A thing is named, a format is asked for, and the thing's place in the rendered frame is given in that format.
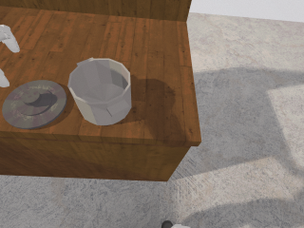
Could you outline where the left robot hand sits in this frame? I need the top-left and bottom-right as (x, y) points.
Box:
(0, 25), (20, 87)

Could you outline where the knob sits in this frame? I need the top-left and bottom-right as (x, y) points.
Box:
(21, 89), (42, 106)

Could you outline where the lid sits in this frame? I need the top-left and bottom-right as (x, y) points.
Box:
(2, 80), (67, 129)

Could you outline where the table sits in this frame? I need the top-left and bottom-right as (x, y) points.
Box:
(0, 0), (201, 182)

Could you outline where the pot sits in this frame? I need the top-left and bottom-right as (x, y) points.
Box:
(67, 57), (132, 125)

